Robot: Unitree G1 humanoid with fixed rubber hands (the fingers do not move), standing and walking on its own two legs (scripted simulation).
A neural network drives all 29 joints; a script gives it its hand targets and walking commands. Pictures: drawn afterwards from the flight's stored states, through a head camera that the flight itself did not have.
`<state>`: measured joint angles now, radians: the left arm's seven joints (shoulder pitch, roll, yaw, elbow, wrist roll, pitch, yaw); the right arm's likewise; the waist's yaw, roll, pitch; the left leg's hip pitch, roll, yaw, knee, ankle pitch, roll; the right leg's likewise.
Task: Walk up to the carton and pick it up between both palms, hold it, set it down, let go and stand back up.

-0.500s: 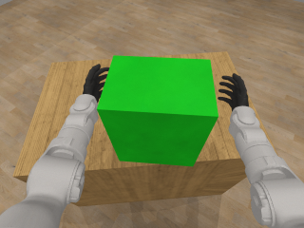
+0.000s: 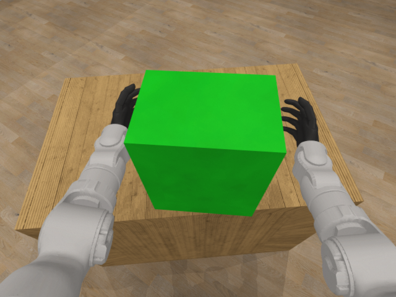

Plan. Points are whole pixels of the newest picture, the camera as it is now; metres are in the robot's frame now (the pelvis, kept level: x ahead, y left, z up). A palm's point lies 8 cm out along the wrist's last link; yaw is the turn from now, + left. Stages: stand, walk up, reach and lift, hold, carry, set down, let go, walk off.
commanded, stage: reach and lift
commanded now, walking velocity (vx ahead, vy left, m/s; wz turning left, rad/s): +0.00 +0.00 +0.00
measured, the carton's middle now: (205, 152) +0.42 +0.03 +0.01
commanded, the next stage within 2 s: none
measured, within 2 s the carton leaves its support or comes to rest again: leaves its support in 1.56 s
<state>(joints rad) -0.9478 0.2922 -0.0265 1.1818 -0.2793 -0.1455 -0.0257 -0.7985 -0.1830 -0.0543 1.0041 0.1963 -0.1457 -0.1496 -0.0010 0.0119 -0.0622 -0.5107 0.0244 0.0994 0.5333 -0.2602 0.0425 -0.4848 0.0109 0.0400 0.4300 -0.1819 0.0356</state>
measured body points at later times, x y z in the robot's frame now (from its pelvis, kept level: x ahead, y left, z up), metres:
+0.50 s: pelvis +0.00 +0.00 +0.00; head +0.09 +0.01 +0.44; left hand +0.46 +0.19 +0.07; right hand +0.44 -0.15 +0.05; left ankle -0.01 +0.08 -0.73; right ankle +0.01 -0.15 -0.73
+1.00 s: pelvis +0.00 +0.00 +0.00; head +0.08 +0.01 +0.44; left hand +0.46 +0.19 +0.07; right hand +0.43 -0.15 +0.05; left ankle -0.01 +0.08 -0.73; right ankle +0.01 -0.15 -0.73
